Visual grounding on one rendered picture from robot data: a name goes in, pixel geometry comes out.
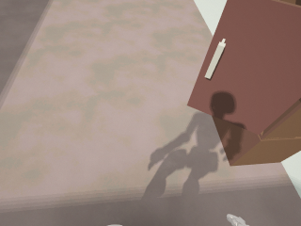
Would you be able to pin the right robot hand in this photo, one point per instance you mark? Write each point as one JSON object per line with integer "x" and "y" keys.
{"x": 236, "y": 221}

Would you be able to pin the handle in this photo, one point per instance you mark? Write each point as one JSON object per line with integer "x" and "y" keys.
{"x": 217, "y": 54}

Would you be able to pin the cupboard door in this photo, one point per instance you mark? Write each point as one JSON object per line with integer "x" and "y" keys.
{"x": 258, "y": 75}

